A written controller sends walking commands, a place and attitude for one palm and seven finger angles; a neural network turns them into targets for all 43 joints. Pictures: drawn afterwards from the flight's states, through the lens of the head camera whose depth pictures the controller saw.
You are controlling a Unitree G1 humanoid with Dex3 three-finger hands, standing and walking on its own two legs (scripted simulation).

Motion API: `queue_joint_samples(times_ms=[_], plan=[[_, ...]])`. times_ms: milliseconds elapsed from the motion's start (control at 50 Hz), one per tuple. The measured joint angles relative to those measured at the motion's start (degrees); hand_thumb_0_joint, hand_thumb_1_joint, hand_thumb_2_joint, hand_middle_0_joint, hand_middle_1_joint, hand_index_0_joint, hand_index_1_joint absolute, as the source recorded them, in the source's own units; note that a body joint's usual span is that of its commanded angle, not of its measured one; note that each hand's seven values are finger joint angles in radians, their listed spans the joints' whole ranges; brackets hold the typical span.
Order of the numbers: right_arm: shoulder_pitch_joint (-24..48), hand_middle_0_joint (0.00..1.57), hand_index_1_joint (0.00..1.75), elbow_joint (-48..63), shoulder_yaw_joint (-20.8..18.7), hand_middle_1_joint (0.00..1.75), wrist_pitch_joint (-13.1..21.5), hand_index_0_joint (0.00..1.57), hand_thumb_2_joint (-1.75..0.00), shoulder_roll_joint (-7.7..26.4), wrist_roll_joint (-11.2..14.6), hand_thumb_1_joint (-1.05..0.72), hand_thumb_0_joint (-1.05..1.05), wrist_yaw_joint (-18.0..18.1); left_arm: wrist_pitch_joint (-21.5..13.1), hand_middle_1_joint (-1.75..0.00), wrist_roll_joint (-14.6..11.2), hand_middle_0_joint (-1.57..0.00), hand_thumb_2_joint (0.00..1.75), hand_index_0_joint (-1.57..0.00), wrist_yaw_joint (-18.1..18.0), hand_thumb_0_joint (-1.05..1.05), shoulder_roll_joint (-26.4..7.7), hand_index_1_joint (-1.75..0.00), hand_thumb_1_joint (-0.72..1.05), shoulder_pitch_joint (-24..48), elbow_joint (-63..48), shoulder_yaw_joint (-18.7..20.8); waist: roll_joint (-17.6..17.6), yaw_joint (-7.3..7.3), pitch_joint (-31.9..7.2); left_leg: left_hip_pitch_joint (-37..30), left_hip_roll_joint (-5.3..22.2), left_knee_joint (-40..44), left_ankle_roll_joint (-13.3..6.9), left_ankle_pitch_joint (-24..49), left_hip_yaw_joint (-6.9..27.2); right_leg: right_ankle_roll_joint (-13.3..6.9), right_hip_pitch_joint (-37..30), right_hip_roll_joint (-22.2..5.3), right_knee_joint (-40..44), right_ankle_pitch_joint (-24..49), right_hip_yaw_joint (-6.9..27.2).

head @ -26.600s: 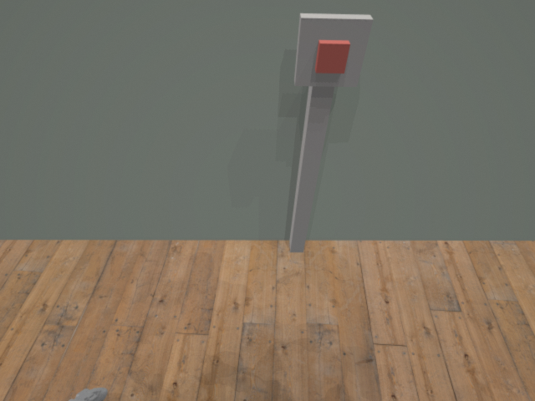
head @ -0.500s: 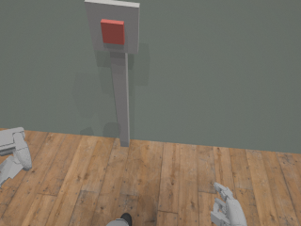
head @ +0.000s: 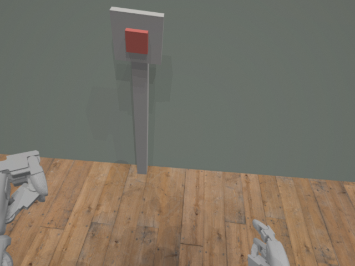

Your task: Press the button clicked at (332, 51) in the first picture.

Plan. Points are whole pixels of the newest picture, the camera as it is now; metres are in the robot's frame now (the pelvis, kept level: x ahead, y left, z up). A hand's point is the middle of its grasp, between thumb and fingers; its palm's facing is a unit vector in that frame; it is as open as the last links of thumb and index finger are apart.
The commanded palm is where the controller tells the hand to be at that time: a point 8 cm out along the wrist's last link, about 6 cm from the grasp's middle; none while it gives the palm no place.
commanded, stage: stop stepping back and stand still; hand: left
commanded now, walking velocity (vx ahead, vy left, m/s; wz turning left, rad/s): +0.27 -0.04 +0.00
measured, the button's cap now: (137, 41) +0.74 +0.17 +0.14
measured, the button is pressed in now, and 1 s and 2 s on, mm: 0 0 0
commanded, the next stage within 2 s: let the arm hang, fingers relaxed in 0.50 s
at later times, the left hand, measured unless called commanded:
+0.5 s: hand (28, 195) +0.18 +0.24 +0.17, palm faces +0.37 -0.82 -0.44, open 3.1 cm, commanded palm +0.12 +0.28 +0.18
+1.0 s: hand out of the picture -0.05 +0.20 -0.18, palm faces +0.09 -0.97 -0.22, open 3.9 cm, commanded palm none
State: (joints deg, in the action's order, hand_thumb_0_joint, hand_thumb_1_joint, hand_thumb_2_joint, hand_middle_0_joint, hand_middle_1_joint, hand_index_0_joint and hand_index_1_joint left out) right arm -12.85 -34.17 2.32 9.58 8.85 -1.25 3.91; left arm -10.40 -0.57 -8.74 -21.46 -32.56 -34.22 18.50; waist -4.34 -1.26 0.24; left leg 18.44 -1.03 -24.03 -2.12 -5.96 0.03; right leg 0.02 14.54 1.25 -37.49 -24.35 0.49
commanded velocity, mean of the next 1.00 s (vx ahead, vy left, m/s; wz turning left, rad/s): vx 0.04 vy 0.00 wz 0.00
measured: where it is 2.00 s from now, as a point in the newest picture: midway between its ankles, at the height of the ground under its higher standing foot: outside the picture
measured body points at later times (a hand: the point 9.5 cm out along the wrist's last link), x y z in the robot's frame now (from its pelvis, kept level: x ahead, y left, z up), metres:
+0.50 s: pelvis -0.01 +0.00 -0.01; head -0.01 +0.02 +0.44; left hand +0.16 +0.28 +0.19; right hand +0.16 -0.22 -0.08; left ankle +0.02 +0.13 -0.74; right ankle -0.04 -0.12 -0.74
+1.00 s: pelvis -0.05 +0.00 -0.01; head -0.03 +0.03 +0.44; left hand -0.06 +0.26 -0.17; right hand +0.00 -0.26 -0.14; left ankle +0.02 +0.13 -0.74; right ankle -0.04 -0.12 -0.74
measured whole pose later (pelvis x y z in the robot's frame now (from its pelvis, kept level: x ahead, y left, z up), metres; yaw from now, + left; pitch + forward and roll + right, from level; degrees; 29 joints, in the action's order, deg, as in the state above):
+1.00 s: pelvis -0.05 +0.00 -0.01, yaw +4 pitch -2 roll -2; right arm -16.2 -55.2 -0.2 -2.6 13.2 -1.6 -0.3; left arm 2.7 1.1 -0.8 -13.7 -19.5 53.1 1.6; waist -1.4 -0.1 3.6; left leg 20.3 2.0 -31.7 0.7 -10.0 1.7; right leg -0.3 12.8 -1.3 -30.4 -16.0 -6.2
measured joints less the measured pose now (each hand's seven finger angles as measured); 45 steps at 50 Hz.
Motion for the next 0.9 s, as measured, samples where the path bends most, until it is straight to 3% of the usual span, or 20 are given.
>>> queue_joint_samples(times_ms=[60,100,140,200,240,300,360,440,520,600,640,680,740,800,900], plan=[[-0.6,0.21,0.30,1.1,1.3,0.30,0.1,0.20,-0.90,-1.4,-0.1,-0.91,0.02,-1.0,-1.5,-1.50,-0.3,-1.31,0.90,-1.30,0.3,0.02,-3.3,-1.50,0.89,-5.5,-5.3,1.3,0.1,-0.69,-1.3,0.6,0.4,1.3,0.7,1.3,-0.2,-0.7,-2.8,-0.4,8.0,1.4,-2.5],[-0.4,0.21,0.30,1.4,1.3,0.30,-1.4,0.20,-0.90,-1.5,-0.2,-0.90,0.01,-1.0,-2.1,-1.50,-0.6,-1.31,0.90,-1.30,0.5,0.02,-5.0,-1.50,0.89,-7.5,-5.6,2.9,1.3,-0.63,-2.0,2.7,0.8,-2.3,1.4,-1.7,-0.3,-1.8,-3.5,-0.2,11.0,4.0,-3.1],[-0.3,0.21,0.30,0.5,0.6,0.30,-3.5,0.20,-0.90,-0.6,-0.2,-0.90,0.01,-0.7,-1.7,-1.50,-1.3,-1.31,0.90,-1.31,0.7,0.02,-5.4,-1.50,0.88,-7.4,-4.0,3.4,2.9,0.14,-2.8,6.0,0.8,-12.0,2.3,-9.3,0.3,-2.6,-3.0,-0.1,10.7,7.4,-3.5],[-1.4,0.21,0.30,-2.6,-0.4,0.30,-5.2,0.20,-0.90,1.4,0.3,-0.90,0.01,-0.2,-1.3,-1.50,-1.5,-1.31,0.90,-1.31,0.6,0.01,-3.4,-1.50,0.88,-5.3,0.0,3.6,3.3,1.69,-4.8,8.7,0.8,-25.1,2.3,-12.6,-0.3,-1.9,-3.3,-0.9,10.5,7.9,-3.3],[-2.7,0.21,0.30,-3.7,-0.9,0.30,-5.5,0.20,-0.90,2.5,0.5,-0.90,0.01,0.2,-0.9,-1.50,-1.3,-1.31,0.90,-1.31,0.1,0.01,-1.3,-1.50,0.88,-3.5,2.7,3.5,2.9,1.98,-5.9,6.2,2.0,-22.0,1.7,-12.5,-1.2,-1.1,-3.6,-1.7,10.1,7.1,-3.5],[-4.2,0.21,0.30,-3.8,-1.9,0.30,-4.5,0.20,-0.90,5.0,0.6,-0.91,0.02,1.2,-0.3,-1.50,-0.7,-1.31,0.90,-1.31,-0.7,0.01,2.3,-1.50,0.89,-1.0,5.1,1.7,4.3,1.39,-5.9,-0.2,4.1,-9.7,0.7,-11.4,-0.8,0.1,-3.1,-2.0,6.5,4.5,-5.4],[-2.7,0.21,0.30,-4.3,-2.6,0.30,-4.0,0.20,-0.90,4.8,0.7,-0.91,0.02,1.6,0.5,-1.50,-0.1,-1.31,0.90,-1.31,-1.0,0.02,3.9,-1.50,0.89,0.8,6.2,0.2,2.4,1.48,-3.6,-0.5,2.5,-10.5,1.7,-10.6,-1.8,0.5,-2.0,-3.8,2.4,3.1,-3.8],[-1.0,0.20,0.30,-2.4,-1.6,0.30,-2.0,0.20,-0.90,2.4,0.6,-0.91,0.02,0.7,0.0,-1.50,0.3,-1.31,0.90,-1.31,-0.3,0.02,0.8,-1.50,0.89,-0.3,2.7,0.9,1.0,0.62,-1.5,-1.0,2.4,-9.3,2.3,-9.4,-2.5,0.8,-2.1,-3.8,3.3,3.0,-2.6],[0.3,0.21,0.30,-0.6,-0.7,0.30,-1.3,0.20,-0.90,0.9,0.9,-0.91,0.02,-0.8,-2.5,-1.50,-0.1,-1.31,0.90,-1.31,0.2,0.02,-2.0,-1.50,0.89,-2.0,-0.9,2.5,2.5,-0.19,-0.4,-0.4,3.9,-8.3,3.1,-8.3,-1.7,0.2,-2.6,-2.1,6.5,5.4,-3.4],[1.2,0.21,0.30,-0.1,-0.8,0.30,-2.4,0.20,-0.90,0.9,1.2,-0.91,0.02,-1.2,-3.9,-1.50,-1.0,-1.31,0.90,-1.31,0.8,0.02,-2.2,-1.50,0.89,-4.2,-0.8,3.1,4.2,-0.32,-0.8,-0.1,4.3,-7.4,3.3,-7.4,-1.6,0.0,-2.6,-1.7,8.1,6.6,-3.4],[1.8,0.21,0.30,-3.2,-2.0,0.30,-1.2,0.20,-0.90,2.8,1.5,-0.91,0.01,-3.2,-3.3,-1.50,0.4,-1.31,0.90,-1.30,3.2,0.01,-2.7,-1.50,0.89,0.3,8.5,-1.1,5.9,0.77,-2.0,1.5,3.8,-8.6,3.0,-7.4,-1.3,0.2,-1.0,-2.2,6.6,6.3,-3.7],[3.4,0.21,0.30,-6.8,-2.7,0.30,-3.5,0.20,-0.90,5.6,1.5,-0.91,0.01,-4.6,2.4,-1.49,1.7,-1.29,0.90,-1.29,6.0,0.00,-1.3,-1.49,0.89,6.8,23.2,-6.6,8.2,1.48,-3.1,3.2,3.2,-10.5,2.6,-7.9,-1.0,0.7,0.7,-2.9,4.0,5.2,-4.0],[5.0,0.21,0.30,-10.4,-3.0,0.30,-7.2,0.20,-0.90,7.9,1.0,-0.91,0.01,-5.0,9.8,-1.45,2.8,-1.25,0.90,-1.25,7.9,0.00,2.7,-1.45,0.90,13.3,45.9,-12.1,10.0,1.08,-3.5,4.4,2.5,-12.4,2.1,-8.3,-0.9,1.0,2.1,-3.6,1.3,4.2,-4.2],[4.0,0.21,0.30,-12.4,-2.9,0.30,-9.2,0.20,-0.90,7.6,0.2,-0.91,0.01,-5.0,13.0,-1.37,3.1,-1.18,0.90,-1.17,8.7,0.01,5.7,-1.38,0.90,15.1,61.8,-15.6,8.1,0.16,-2.0,3.8,2.1,-12.5,2.3,-7.9,-0.6,0.6,1.8,-4.0,0.2,3.8,-4.4],[0.2,0.20,0.30,-16.3,-2.5,0.30,-11.1,0.20,-0.90,6.0,-0.4,-0.91,0.01,-4.8,14.3,-1.22,2.8,-1.02,0.90,-1.02,8.3,0.02,9.2,-1.22,0.90,14.3,78.3,-18.9,3.7,-0.19,1.4,2.3,2.4,-10.8,2.6,-6.5,0.3,0.4,-0.1,-3.5,2.3,5.3,-5.4]])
